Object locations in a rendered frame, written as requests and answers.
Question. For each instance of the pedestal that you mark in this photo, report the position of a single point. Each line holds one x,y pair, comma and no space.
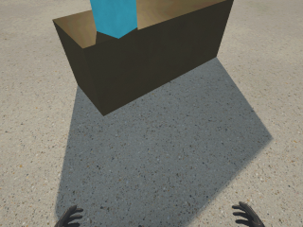
172,37

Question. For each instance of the left robot hand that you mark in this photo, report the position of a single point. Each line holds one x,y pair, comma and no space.
67,217

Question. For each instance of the carton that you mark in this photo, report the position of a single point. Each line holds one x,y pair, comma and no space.
115,18

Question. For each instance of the right robot hand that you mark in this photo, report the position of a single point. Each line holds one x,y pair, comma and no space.
253,219

